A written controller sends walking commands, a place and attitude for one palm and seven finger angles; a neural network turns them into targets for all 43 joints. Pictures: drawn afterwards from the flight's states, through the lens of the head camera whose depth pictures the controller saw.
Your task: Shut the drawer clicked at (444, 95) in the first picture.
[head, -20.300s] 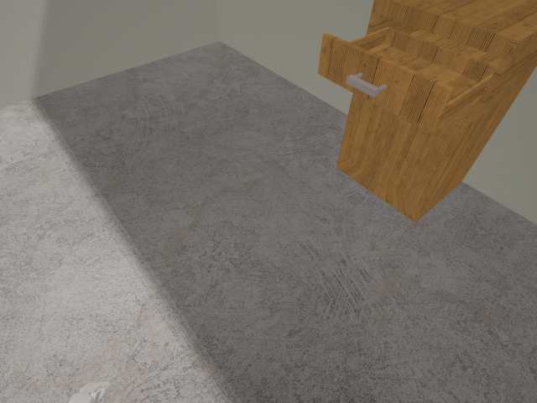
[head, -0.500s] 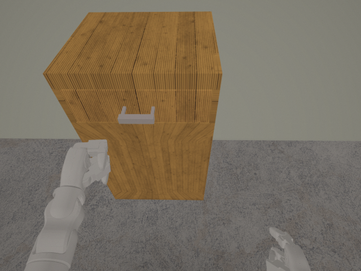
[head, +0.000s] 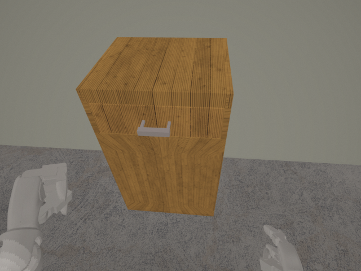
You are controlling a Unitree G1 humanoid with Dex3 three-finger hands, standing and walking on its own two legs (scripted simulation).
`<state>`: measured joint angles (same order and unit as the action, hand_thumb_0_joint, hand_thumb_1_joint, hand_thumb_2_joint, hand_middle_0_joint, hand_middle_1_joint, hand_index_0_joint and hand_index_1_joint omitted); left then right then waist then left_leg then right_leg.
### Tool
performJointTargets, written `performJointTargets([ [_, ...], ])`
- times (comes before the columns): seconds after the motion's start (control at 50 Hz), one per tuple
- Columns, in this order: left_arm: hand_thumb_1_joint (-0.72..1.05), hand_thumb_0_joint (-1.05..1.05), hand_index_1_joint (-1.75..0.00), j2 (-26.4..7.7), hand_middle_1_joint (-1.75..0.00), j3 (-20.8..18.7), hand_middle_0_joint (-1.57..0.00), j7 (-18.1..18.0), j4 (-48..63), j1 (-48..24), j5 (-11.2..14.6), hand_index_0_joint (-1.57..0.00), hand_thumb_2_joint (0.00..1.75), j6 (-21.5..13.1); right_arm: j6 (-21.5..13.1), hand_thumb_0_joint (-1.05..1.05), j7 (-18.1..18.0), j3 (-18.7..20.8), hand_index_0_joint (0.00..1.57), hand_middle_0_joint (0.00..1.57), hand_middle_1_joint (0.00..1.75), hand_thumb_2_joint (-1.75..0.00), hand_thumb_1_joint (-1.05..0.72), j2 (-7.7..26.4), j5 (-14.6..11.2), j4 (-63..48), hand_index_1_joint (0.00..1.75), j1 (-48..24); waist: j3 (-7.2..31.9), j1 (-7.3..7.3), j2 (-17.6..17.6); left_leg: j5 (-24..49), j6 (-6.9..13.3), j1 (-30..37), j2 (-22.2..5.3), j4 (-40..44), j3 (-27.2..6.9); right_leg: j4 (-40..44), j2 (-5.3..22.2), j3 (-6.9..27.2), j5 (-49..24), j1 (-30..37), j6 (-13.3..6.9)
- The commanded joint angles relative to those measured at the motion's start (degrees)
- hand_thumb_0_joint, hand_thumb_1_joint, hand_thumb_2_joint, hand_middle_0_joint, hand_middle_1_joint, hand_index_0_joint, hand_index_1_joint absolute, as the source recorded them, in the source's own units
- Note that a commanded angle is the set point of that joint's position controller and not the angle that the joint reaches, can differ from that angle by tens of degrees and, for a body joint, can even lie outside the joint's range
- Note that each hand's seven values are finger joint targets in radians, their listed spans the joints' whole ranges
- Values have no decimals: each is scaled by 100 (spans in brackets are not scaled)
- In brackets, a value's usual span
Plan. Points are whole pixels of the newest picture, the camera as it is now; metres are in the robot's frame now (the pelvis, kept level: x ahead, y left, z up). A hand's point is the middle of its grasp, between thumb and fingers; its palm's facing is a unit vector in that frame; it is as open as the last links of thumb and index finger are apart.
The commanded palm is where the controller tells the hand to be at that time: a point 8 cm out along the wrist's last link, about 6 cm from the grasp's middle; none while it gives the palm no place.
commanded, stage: draw the hand back to the body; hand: left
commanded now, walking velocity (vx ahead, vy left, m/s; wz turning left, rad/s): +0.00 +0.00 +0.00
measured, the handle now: (154, 127) +0.58 +0.17 -0.05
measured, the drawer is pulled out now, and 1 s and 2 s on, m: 0.00 0.00 0.00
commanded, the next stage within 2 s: step back with the hand held close in 0.28 s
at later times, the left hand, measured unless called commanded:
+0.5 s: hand (49, 192) +0.19 +0.24 +0.17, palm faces +0.39 -0.82 -0.42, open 3.3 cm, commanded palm +0.13 +0.28 +0.17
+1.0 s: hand (18, 231) +0.13 +0.26 +0.16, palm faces +0.33 -0.80 -0.50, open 3.2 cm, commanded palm +0.07 +0.30 +0.17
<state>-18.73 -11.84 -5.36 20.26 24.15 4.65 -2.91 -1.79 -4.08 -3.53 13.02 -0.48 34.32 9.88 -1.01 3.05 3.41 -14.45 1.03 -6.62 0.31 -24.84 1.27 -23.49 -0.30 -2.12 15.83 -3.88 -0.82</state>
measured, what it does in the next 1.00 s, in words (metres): shifts its weight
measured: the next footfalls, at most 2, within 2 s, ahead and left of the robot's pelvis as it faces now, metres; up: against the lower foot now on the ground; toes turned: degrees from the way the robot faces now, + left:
right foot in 1.38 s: -0.09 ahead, -0.10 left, +0.00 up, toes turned +10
right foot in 1.98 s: -0.27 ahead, -0.09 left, +0.00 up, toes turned +1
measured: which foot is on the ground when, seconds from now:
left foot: down 0.00-1.00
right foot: down 0.00-1.00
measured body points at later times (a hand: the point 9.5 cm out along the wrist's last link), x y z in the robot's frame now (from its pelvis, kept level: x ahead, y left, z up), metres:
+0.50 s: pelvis +0.00 +0.00 +0.00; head -0.01 -0.02 +0.45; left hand +0.16 +0.28 +0.19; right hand +0.20 -0.22 -0.08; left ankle -0.01 +0.11 -0.74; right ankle -0.03 -0.11 -0.74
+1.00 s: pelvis -0.06 +0.02 +0.00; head -0.04 +0.02 +0.44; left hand +0.11 +0.30 +0.19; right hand +0.13 -0.22 -0.08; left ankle -0.01 +0.11 -0.74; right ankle -0.03 -0.11 -0.74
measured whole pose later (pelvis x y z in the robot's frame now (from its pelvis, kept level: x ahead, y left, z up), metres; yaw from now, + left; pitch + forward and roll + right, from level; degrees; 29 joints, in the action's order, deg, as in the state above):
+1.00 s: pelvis -0.06 +0.02 +0.00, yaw +1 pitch +1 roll -1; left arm -23.6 -21.2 -7.0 32.7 36.2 3.2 -11.2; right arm 0.5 -4.6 0.2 12.6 -0.5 31.0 9.0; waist -1.8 0.2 1.5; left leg -9.6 2.7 -18.7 1.1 -27.5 1.2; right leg -26.2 0.6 -2.4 11.1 -15.7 0.7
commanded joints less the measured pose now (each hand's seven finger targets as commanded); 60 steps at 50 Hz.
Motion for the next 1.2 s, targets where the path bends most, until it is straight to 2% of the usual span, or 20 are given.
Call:
performJointTargets([
  [0.0, 90, 0, -160, -1063, -160, -891, -140, -115, 1946, -218, -8, -140, 90, -480, -516, 0, -59, 284, 20, 20, 30, -90, -90, 587, 21, -976, 30, -808, 563, 27, 144, 1245, 108, 372, -85, 299, -200, 425, 58, 89, -1289, -196, -59],
  [0.08, 90, 0, -160, -1181, -160, -1213, -140, -144, 2191, 394, -9, -140, 90, -535, -635, 0, -58, 353, 20, 20, 30, -90, -90, 600, 11, -947, 30, -793, 468, 98, -22, 1397, 89, 317, -114, 242, -192, 441, 14, 79, -1436, -197, -68],
  [0.16, 90, 0, -160, -756, -160, -876, -140, -101, 1595, 203, -33, -140, 90, -488, -587, 0, -62, 381, 20, 20, 30, -90, -90, 624, 14, -825, 30, -702, -139, -46, -522, 948, 136, 176, -129, 295, -178, 516, 26, 38, -972, -587, -13],
  [0.18, 90, 0, -160, -732, -160, -859, -140, -93, 1467, 206, -30, -140, 90, -468, -590, 0, -84, 408, 20, 20, 30, -90, -90, 637, 15, -807, 30, -728, -259, -41, -477, 873, 148, 182, -107, 298, -156, 618, 16, 69, -877, -660, -17],
  [0.24, 90, 0, -160, -884, -160, -962, -140, -127, 1657, -4, -58, -140, 90, -554, -603, 0, -118, 396, 20, 20, 30, -90, -90, 639, 31, -817, 30, -695, 74, 6, -285, 831, 160, 248, -86, 314, -197, 518, 68, 87, -793, -487, -30],
  [0.34, 90, 0, -160, -1105, -160, -1078, -140, -199, 2203, 50, -72, -140, 90, -594, -750, 0, -151, 356, 20, 20, 30, -90, -90, 599, 60, -873, 30, -714, 720, 107, 133, 1407, 149, 458, -63, 214, -176, 365, 102, 125, -1488, -89, -52],
  [0.38, 90, 0, -160, -1140, -160, -1117, -140, -211, 2210, 124, -86, -140, 90, -556, -790, 0, -147, 350, 20, 20, 30, -90, -90, 600, 68, -836, 30, -737, 612, 119, 195, 1575, 120, 423, -57, 190, -174, 403, 71, 128, -1661, -89, -62],
  [0.4, 90, 0, -160, -1867, -160, -1911, -140, -235, 2738, -579, -101, -140, 90, -814, -609, 0, -101, 401, 20, 20, 30, -90, -90, 739, 58, -1027, 30, -673, 49, -219, 33, 1340, 232, -62, -165, 30, -326, 651, 396, 592, -1982, -615, -23],
  [0.44, 90, 0, -160, -1173, -160, -1414, -140, -145, 1803, 415, -120, -140, 90, -812, -414, 0, -57, 439, 20, 20, 30, -90, -90, 639, 92, -897, 30, -659, -88, -226, -323, 1528, 197, -152, -196, -42, -365, 582, 518, 469, -2081, -745, -28],
  [0.52, 90, 0, -160, -953, -160, -1296, -140, -81, 1716, 999, -108, -140, 90, -887, -165, 0, -13, 551, 20, 20, 30, -90, -90, 670, 95, -985, 30, -603, 419, -245, -79, 2277, 199, -51, -295, 49, -354, 333, 441, 239, -2185, -609, 59],
  [0.62, 90, 0, -160, -1202, -160, -1533, -140, -112, 2102, 1411, -41, -140, 90, -937, 54, 0, -37, 649, 20, 20, 30, -90, -90, 658, 22, -1161, 30, -607, 1172, -227, -429, 2767, 201, -47, -343, -1, -331, 69, 386, 169, -2617, -283, 148],
  [0.68, 90, 0, -160, -1454, -160, -1705, -140, -172, 2483, 1355, -13, -140, 90, -983, 82, 0, -103, 663, 20, 20, 30, -90, -90, 686, 16, -1255, 30, -639, 1341, -215, -245, 2738, 202, -198, -344, 2, -342, -46, 386, 203, -2712, -220, 173],
  [0.74, 90, 0, -160, -1431, -160, -1664, -140, -217, 2593, 1408, -42, -140, 90, -1008, 54, 0, -126, 676, 20, 20, 30, -90, -90, 686, 4, -1272, 30, -550, 1281, -236, -39, 2739, 211, -305, -396, 48, -410, -176, 305, 169, -2530, -321, 194],
  [0.78, 90, 0, -160, -1455, -160, -1662, -140, -234, 2689, 1355, -53, -140, 90, -1013, 18, 0, -154, 683, 20, 20, 30, -90, -90, 731, 17, -1285, 30, -565, 1221, -226, 178, 2593, 240, -488, -463, 171, -520, -286, 226, 160, -2259, -299, 206],
  [0.82, 90, 0, -160, -1385, -160, -1646, -140, -245, 2501, 1437, -72, -140, 90, -1029, -9, 0, -150, 686, 20, 20, 30, -90, -90, 703, 17, -1235, 30, -538, 1056, -240, 143, 2109, 260, -722, -503, 269, -561, -280, 202, 174, -1877, -388, 215],
  [0.92, 90, 0, -160, -1275, -160, -1613, -140, -270, 2191, 1316, -126, -140, 90, -1128, -68, 0, -141, 705, 20, 20, 30, -90, -90, 748, 10, -1219, 30, -563, 459, -314, -35, -221, 349, -1836, -524, 675, -742, -132, 182, 341, -781, -310, 174],
  [0.98, 90, 0, -160, -1300, -160, -1617, -140, -284, 2285, 1210, -180, -140, 90, -1232, -133, 0, -123, 729, 20, 20, 30, -90, -90, 804, 16, -1261, 30, -565, 304, -351, -80, -1106, 398, -2278, -492, 712, -819, 65, 191, 461, -149, -300, 157],
  [1.1, 90, 0, -160, -1328, -160, -1563, -140, -374, 2482, 1136, -232, -140, 90, -1431, -273, 0, -103, 731, 20, 20, 30, -90, -90, 773, 40, -1158, 30, -364, 350, -414, -296, -1154, 269, -1600, -318, 11, -693, 651, 424, 591, 1104, -1359, 31],
  [1.14, 90, 0, -160, -1342, -160, -1536, -140, -414, 2649, 1093, -238, -140, 90, -1492, -333, 0, -113, 710, 20, 20, 30, -90, -90, 799, 61, -1127, 30, -336, 375, -432, -34, -1125, 266, -1462, -373, 73, -809, 547, 368, 500, 1059, -1518, 28],
  [1.18, 90, 0, -160, -1412, -160, -1606, -140, -427, 2821, 1015, -274, -140, 90, -1536, -418, 0, -152, 696, 20, 20, 30, -90, -90, 826, 96, -1135, 30, -387, 390, -446, 441, -1573, 397, -2070, -688, 911, -1282, -71, -7, 317, 581, -866, 142],
])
